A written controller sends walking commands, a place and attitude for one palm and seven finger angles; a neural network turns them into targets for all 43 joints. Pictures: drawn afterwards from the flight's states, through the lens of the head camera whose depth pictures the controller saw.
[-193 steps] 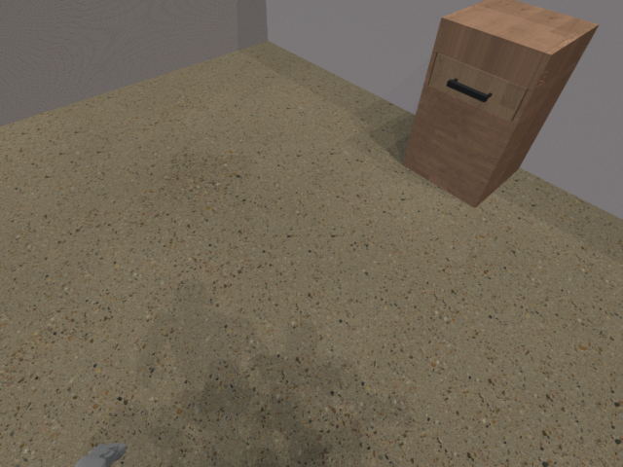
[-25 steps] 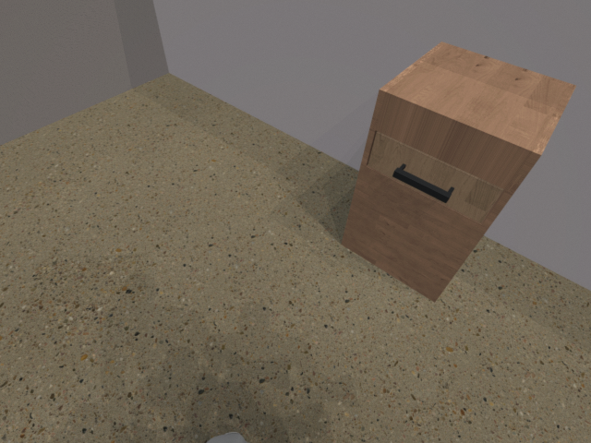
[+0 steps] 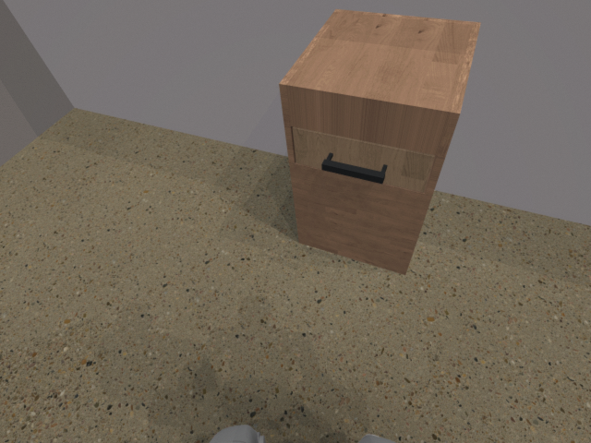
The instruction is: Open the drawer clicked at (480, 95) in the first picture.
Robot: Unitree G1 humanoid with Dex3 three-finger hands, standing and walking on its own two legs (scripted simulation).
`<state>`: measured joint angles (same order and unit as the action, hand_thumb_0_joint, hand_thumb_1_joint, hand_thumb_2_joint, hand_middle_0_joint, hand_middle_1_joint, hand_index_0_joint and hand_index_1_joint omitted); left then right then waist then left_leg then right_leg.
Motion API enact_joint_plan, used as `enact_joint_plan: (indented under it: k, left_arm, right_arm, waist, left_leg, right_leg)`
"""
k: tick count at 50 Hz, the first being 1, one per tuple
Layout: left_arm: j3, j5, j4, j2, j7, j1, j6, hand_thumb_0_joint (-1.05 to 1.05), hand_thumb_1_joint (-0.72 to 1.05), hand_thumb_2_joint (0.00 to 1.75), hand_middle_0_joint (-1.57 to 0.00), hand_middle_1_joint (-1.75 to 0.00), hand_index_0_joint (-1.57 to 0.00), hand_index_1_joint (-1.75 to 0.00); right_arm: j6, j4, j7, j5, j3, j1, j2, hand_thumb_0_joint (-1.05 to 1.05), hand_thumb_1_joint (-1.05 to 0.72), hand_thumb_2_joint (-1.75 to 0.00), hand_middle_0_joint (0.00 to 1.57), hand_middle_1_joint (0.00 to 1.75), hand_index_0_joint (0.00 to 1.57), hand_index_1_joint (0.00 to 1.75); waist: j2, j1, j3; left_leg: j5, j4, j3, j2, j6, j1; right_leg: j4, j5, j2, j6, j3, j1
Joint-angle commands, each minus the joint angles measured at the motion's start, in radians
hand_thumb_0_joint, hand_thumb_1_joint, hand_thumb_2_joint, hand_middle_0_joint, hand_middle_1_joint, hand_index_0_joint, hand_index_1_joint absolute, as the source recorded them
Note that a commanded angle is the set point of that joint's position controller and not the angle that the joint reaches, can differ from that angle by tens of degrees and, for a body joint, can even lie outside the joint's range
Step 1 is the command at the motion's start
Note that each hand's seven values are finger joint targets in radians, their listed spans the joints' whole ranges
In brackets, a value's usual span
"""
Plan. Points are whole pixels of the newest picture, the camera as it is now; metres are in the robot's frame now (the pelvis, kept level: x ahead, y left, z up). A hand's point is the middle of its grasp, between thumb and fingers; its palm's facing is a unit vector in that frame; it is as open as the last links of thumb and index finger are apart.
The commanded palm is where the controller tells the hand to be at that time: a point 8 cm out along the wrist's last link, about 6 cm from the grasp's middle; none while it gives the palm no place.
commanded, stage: turn to face it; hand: left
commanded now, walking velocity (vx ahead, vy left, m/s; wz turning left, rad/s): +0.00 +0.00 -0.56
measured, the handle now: (354, 166) +0.82 -0.09 -0.23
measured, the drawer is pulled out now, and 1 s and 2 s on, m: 0.00 0.00 0.00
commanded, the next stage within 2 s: take the last steps up to it in 0.56 s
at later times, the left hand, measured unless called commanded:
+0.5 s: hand out of the picture +0.12 +0.24 -0.17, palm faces -0.14 -0.97 -0.19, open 7.4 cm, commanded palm none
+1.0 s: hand (224, 416) +0.18 +0.14 -0.14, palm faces -0.34 -0.92 -0.21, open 7.4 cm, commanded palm none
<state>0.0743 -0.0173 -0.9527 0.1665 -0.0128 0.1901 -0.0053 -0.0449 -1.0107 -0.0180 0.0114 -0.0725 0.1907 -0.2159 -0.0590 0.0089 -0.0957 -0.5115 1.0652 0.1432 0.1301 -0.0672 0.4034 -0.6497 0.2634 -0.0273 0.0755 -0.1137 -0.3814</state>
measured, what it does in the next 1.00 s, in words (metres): steps on the spot, turning right: left foot, then right foot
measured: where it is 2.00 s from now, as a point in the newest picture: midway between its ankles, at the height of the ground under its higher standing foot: (360, 419)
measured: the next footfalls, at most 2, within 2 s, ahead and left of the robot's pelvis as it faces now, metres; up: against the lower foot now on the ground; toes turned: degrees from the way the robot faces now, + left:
left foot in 0.42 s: +0.06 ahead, +0.15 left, +0.00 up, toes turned -8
right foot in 0.90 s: -0.02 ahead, -0.07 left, +0.00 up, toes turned -27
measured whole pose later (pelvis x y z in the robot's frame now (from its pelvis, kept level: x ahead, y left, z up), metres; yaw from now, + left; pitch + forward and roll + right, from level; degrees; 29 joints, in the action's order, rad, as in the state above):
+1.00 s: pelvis +0.03 +0.01 +0.01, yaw -21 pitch +0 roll +0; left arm 0.04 -0.02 -1.00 0.15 0.00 0.18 0.02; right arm -0.04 -1.11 -0.01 0.03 -0.05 0.37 -0.21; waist -0.05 -0.04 -0.01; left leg -0.48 0.92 0.11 0.11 -0.02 0.36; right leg -0.48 0.35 0.01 0.05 -0.12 -0.14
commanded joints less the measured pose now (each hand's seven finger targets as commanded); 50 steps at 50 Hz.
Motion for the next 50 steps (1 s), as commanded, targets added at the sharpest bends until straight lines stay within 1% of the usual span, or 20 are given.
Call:
enact_joint_plan:
  k: [1,13,17,19,20,21,22,23,25,27,34,37,39,42,43,44,45,46,47,50]
  left_arm:
    - [0.035,0.004,0.061,0.186,-0.013,0.045,0.009,0.00,0.90,0.90,-0.20,-0.30,-0.20,-0.30]
    - [0.044,-0.009,0.061,0.228,0.000,0.053,-0.006,0.00,0.90,0.90,-0.20,-0.30,-0.20,-0.30]
    - [0.047,-0.012,0.074,0.233,-0.002,0.006,-0.016,0.00,0.90,0.90,-0.20,-0.30,-0.20,-0.30]
    - [0.042,-0.002,0.083,0.226,0.000,-0.030,-0.022,0.00,0.90,0.90,-0.20,-0.30,-0.20,-0.30]
    - [0.035,0.005,0.091,0.196,0.003,-0.036,-0.025,0.00,0.90,0.90,-0.20,-0.30,-0.20,-0.30]
    - [0.025,0.015,0.106,0.140,0.010,-0.015,-0.029,0.00,0.90,0.90,-0.20,-0.30,-0.20,-0.30]
    - [0.022,0.003,0.118,0.140,0.013,-0.034,-0.031,0.00,0.90,0.90,-0.20,-0.30,-0.20,-0.30]
    - [0.035,-0.005,0.110,0.164,0.016,-0.020,-0.039,0.00,0.90,0.90,-0.20,-0.30,-0.20,-0.30]
    - [0.051,-0.017,0.061,0.175,0.023,0.030,-0.053,0.00,0.90,0.90,-0.20,-0.30,-0.20,-0.30]
    - [0.040,-0.014,0.047,0.150,0.029,0.059,-0.047,0.00,0.90,0.90,-0.20,-0.30,-0.20,-0.30]
    - [0.001,-0.001,0.056,0.094,0.022,-0.041,-0.037,0.00,0.90,0.90,-0.20,-0.30,-0.20,-0.30]
    - [-0.007,-0.004,0.055,0.092,0.031,-0.085,-0.030,0.00,0.90,0.90,-0.20,-0.30,-0.20,-0.30]
    - [-0.008,-0.006,0.049,0.085,0.040,-0.093,-0.026,0.00,0.90,0.90,-0.20,-0.30,-0.20,-0.30]
    - [-0.007,-0.007,0.024,0.084,0.047,-0.049,-0.012,0.00,0.90,0.90,-0.20,-0.30,-0.20,-0.30]
    - [-0.002,-0.006,0.001,0.087,0.046,0.021,-0.004,0.00,0.90,0.90,-0.20,-0.30,-0.20,-0.30]
    - [0.008,-0.010,-0.029,0.125,0.038,0.089,0.006,0.00,0.90,0.90,-0.20,-0.30,-0.20,-0.30]
    - [0.024,-0.016,-0.067,0.223,0.022,0.193,0.016,0.00,0.90,0.90,-0.20,-0.30,-0.20,-0.30]
    - [0.026,0.001,-0.086,0.259,0.007,0.261,0.013,0.00,0.90,0.90,-0.20,-0.30,-0.20,-0.30]
    - [0.020,0.002,-0.088,0.225,-0.005,0.236,0.014,0.00,0.90,0.90,-0.20,-0.30,-0.20,-0.30]
    - [-0.005,0.000,-0.081,0.133,-0.010,0.142,0.039,0.00,0.90,0.90,-0.20,-0.30,-0.20,-0.30]
  right_arm:
    - [0.016,0.096,0.002,0.009,-0.009,-0.016,-0.072,0.00,-0.90,-0.90,0.20,0.30,0.20,0.30]
    - [0.013,0.135,-0.006,0.002,-0.001,-0.062,-0.076,0.00,-0.90,-0.90,0.20,0.30,0.20,0.30]
    - [0.026,0.132,-0.012,-0.007,0.003,-0.009,-0.076,0.00,-0.90,-0.90,0.20,0.30,0.20,0.30]
    - [0.038,0.106,-0.019,-0.009,0.008,0.077,-0.078,0.00,-0.90,-0.90,0.20,0.30,0.20,0.30]
    - [0.046,0.095,-0.024,-0.008,0.003,0.111,-0.103,0.00,-0.90,-0.90,0.20,0.30,0.20,0.30]
    - [0.052,0.111,-0.024,0.005,-0.009,0.099,-0.183,0.00,-0.90,-0.90,0.20,0.30,0.20,0.30]
    - [0.040,0.144,-0.022,0.007,-0.014,0.059,-0.234,0.00,-0.90,-0.90,0.20,0.30,0.20,0.30]
    - [0.035,0.166,-0.021,0.017,-0.005,-0.002,-0.218,0.00,-0.90,-0.90,0.20,0.30,0.20,0.30]
    - [0.042,0.168,-0.029,0.016,0.016,-0.078,-0.135,0.00,-0.90,-0.90,0.20,0.30,0.20,0.30]
    - [0.051,0.163,-0.029,0.013,0.018,-0.060,-0.125,0.00,-0.90,-0.90,0.20,0.30,0.20,0.30]
    - [0.058,0.061,-0.026,0.015,0.000,0.160,-0.135,0.00,-0.90,-0.90,0.20,0.30,0.20,0.30]
    - [0.056,0.031,-0.019,0.021,-0.013,0.208,-0.153,0.00,-0.90,-0.90,0.20,0.30,0.20,0.30]
    - [0.057,0.017,-0.017,0.025,-0.017,0.194,-0.166,0.00,-0.90,-0.90,0.20,0.30,0.20,0.30]
    - [0.063,-0.001,-0.012,0.025,-0.014,0.180,-0.164,0.00,-0.90,-0.90,0.20,0.30,0.20,0.30]
    - [0.063,0.000,-0.011,0.021,-0.011,0.154,-0.158,0.00,-0.90,-0.90,0.20,0.30,0.20,0.30]
    - [0.066,0.003,-0.007,0.013,-0.006,0.147,-0.124,0.00,-0.90,-0.90,0.20,0.30,0.20,0.30]
    - [0.069,0.032,-0.002,0.000,0.019,0.109,-0.044,0.00,-0.90,-0.90,0.20,0.30,0.20,0.30]
    - [0.063,0.085,0.003,0.012,0.023,-0.017,-0.066,0.00,-0.90,-0.90,0.20,0.30,0.20,0.30]
    - [0.058,0.081,0.008,0.016,0.013,-0.022,-0.079,0.00,-0.90,-0.90,0.20,0.30,0.20,0.30]
    - [0.054,0.028,0.021,0.023,0.007,0.013,-0.059,0.00,-0.90,-0.90,0.20,0.30,0.20,0.30]
  waist:
    - [0.182,0.008,0.165]
    - [0.178,0.032,0.157]
    - [0.197,0.008,0.181]
    - [0.178,-0.035,0.198]
    - [0.106,-0.049,0.203]
    - [-0.142,-0.045,0.175]
    - [-0.263,-0.039,0.101]
    - [-0.167,-0.017,0.060]
    - [-0.133,0.030,0.018]
    - [-0.081,0.032,0.055]
    - [-0.099,-0.062,0.147]
    - [-0.120,-0.096,0.141]
    - [-0.129,-0.088,0.098]
    - [-0.100,-0.055,0.085]
    - [-0.070,-0.013,0.103]
    - [0.027,0.017,0.123]
    - [0.312,0.067,0.145]
    - [0.337,0.114,0.086]
    - [0.224,0.092,0.044]
    - [0.170,0.021,-0.075]
  left_leg:
    - [0.129,0.105,-0.117,0.007,-0.016,0.143]
    - [0.093,-0.201,-0.119,-0.058,-0.013,0.059]
    - [0.100,-0.383,-0.116,-0.083,0.012,-0.059]
    - [0.239,-0.587,-0.102,-0.093,0.027,-0.225]
    - [0.275,-0.689,-0.133,-0.043,0.045,-0.339]
    - [0.227,-0.819,-0.379,0.169,0.110,-0.395]
    - [0.262,-0.874,-0.505,0.327,0.182,-0.265]
    - [0.209,-0.885,-0.476,0.337,0.232,-0.122]
    - [0.282,-0.864,-0.296,0.188,0.175,-0.083]
    - [0.446,-0.811,-0.189,0.133,0.168,-0.176]
    - [0.872,-0.697,-0.162,0.178,0.213,-0.448]
    - [0.654,-0.727,-0.206,0.220,0.221,-0.445]
    - [0.464,-0.762,-0.218,0.237,0.216,-0.386]
    - [0.335,-0.732,-0.201,0.212,0.179,-0.287]
    - [0.285,-0.668,-0.156,0.186,0.147,-0.222]
    - [0.214,-0.559,-0.090,0.139,0.103,-0.070]
    - [-0.006,-0.301,0.063,0.013,0.044,0.182]
    - [-0.130,-0.130,-0.013,-0.034,0.035,0.302]
    - [-0.062,-0.041,-0.078,-0.009,0.045,0.322]
    - [0.112,0.010,-0.090,0.028,0.034,0.292]
  right_leg:
    - [0.330,-0.334,-0.233,0.076,0.341,0.216]
    - [0.347,-0.241,-0.200,0.110,0.438,0.220]
    - [0.317,-0.265,-0.182,0.100,0.465,0.191]
    - [0.266,-0.223,-0.139,0.048,0.441,0.107]
    - [0.211,-0.146,-0.077,-0.001,0.382,0.023]
    - [0.033,0.058,0.048,-0.056,0.269,-0.156]
    - [-0.185,0.275,0.084,-0.098,0.152,-0.201]
    - [-0.332,0.252,0.045,-0.105,0.194,-0.146]
    - [-0.485,0.142,0.043,-0.117,0.189,-0.140]
    - [-0.524,0.092,0.032,-0.128,0.158,-0.175]
    - [-0.232,0.183,-0.002,-0.144,0.080,-0.121]
    - [-0.136,0.234,0.002,-0.126,0.047,-0.081]
    - [-0.081,0.241,0.001,-0.109,0.035,-0.052]
    - [0.114,0.140,0.020,-0.085,0.009,0.096]
    - [0.238,0.037,0.023,-0.076,-0.003,0.219]
    - [0.320,0.006,-0.035,-0.045,0.073,0.412]
    - [0.428,0.086,-0.270,0.037,0.359,0.594]
    - [0.462,0.067,-0.370,0.124,0.515,0.520]
    - [0.469,0.139,-0.375,0.148,0.455,0.465]
    - [0.481,0.050,-0.276,0.108,0.318,0.314]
